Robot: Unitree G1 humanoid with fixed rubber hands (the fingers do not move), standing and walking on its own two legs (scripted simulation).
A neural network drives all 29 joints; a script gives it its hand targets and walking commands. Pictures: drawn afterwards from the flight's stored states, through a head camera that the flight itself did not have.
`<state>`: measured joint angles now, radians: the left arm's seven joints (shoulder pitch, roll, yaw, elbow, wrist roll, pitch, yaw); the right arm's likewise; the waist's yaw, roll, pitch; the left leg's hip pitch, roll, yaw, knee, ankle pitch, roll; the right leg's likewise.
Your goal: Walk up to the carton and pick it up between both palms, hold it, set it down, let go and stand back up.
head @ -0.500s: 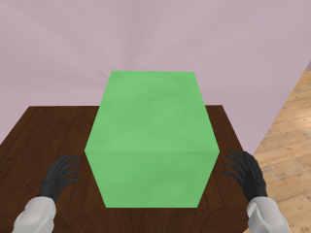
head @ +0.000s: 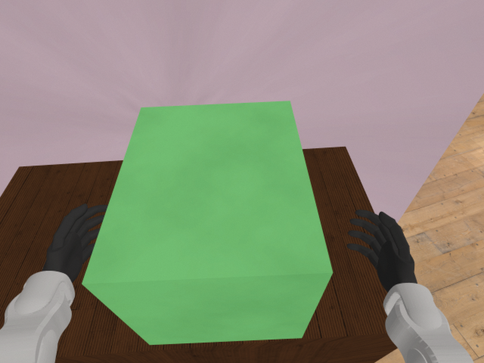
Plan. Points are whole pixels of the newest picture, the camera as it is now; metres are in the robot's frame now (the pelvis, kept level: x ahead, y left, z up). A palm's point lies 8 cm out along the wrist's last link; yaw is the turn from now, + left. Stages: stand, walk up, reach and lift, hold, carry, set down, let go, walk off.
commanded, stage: reach and lift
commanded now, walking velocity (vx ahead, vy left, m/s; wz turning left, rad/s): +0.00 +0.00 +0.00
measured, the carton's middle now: (220, 221) +0.34 +0.06 +0.06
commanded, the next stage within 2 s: none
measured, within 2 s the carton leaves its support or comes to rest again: neither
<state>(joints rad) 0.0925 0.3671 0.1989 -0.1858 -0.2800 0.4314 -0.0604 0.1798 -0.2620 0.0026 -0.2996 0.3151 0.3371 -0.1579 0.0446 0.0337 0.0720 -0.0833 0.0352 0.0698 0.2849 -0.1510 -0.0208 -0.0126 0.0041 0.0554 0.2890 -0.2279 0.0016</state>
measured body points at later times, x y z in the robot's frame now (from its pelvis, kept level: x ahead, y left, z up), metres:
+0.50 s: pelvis +0.00 +0.00 +0.00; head +0.02 +0.00 +0.45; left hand +0.31 +0.27 +0.15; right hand +0.33 -0.19 +0.13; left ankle +0.00 +0.13 -0.75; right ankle -0.04 -0.12 -0.75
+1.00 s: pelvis -0.03 +0.02 +0.00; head -0.03 +0.02 +0.45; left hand +0.38 +0.28 +0.20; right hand +0.38 -0.20 +0.19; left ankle +0.00 +0.13 -0.75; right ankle -0.04 -0.12 -0.75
